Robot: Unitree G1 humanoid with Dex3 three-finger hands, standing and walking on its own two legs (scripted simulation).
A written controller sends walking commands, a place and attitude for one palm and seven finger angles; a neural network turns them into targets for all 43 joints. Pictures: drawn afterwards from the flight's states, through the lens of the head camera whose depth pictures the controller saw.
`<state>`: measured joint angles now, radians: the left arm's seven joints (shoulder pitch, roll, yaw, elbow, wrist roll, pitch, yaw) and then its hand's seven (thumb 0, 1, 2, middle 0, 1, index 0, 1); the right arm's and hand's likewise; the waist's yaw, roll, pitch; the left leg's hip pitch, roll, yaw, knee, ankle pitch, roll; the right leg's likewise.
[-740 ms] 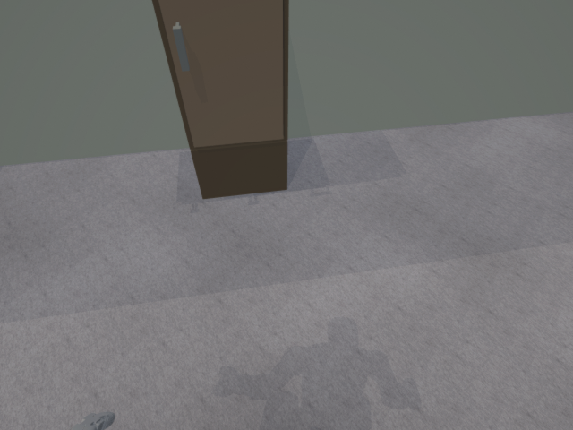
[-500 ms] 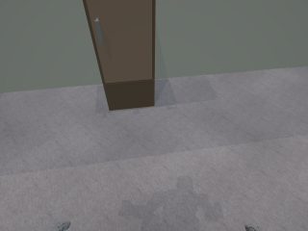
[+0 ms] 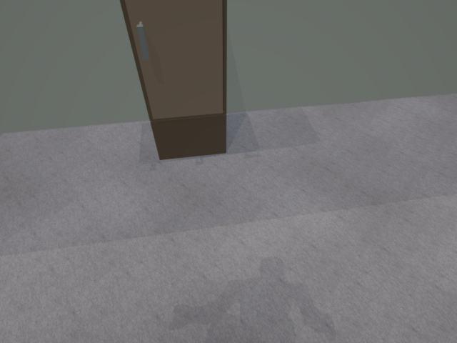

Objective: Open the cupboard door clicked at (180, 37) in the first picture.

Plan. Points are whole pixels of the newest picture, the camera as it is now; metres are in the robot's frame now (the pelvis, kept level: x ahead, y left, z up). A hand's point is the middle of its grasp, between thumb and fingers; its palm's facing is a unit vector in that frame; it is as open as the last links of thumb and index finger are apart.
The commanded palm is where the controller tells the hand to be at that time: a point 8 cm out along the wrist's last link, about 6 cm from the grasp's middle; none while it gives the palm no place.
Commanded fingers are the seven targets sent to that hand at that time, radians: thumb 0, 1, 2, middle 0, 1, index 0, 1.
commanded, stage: stand and wait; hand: left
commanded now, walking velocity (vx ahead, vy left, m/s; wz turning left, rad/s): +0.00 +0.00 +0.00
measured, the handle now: (143, 40) +1.22 +0.42 -0.02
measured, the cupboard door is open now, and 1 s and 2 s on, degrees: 0 0 0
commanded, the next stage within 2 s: look at it before walking up in 0.12 s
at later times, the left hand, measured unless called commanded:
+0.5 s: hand out of the picture +0.08 +0.25 -0.15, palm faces -0.03 -0.94 -0.34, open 7.4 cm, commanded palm none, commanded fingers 0.00 0.90 0.90 -0.20 -0.30 -0.20 -0.30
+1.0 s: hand out of the picture +0.05 +0.23 -0.17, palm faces +0.00 -0.96 -0.27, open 7.4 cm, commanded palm none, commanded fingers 0.00 0.90 0.90 -0.20 -0.30 -0.20 -0.30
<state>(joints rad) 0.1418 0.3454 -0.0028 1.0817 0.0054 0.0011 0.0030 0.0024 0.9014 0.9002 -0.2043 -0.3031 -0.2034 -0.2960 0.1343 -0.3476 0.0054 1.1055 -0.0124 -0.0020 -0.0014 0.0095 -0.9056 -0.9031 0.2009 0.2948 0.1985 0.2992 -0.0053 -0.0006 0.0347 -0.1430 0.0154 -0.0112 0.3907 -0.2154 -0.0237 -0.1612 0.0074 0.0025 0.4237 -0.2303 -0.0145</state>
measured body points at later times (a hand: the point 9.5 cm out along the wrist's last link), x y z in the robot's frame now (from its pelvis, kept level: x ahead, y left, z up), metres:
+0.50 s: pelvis +0.00 +0.01 +0.00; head +0.00 +0.01 +0.45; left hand +0.08 +0.30 -0.13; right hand +0.07 -0.29 -0.13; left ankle +0.00 +0.14 -0.74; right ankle +0.00 -0.11 -0.74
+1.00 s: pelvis +0.02 +0.01 +0.00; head +0.01 +0.02 +0.44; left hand +0.05 +0.29 -0.15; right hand +0.06 -0.26 -0.15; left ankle +0.00 +0.14 -0.74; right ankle +0.00 -0.11 -0.74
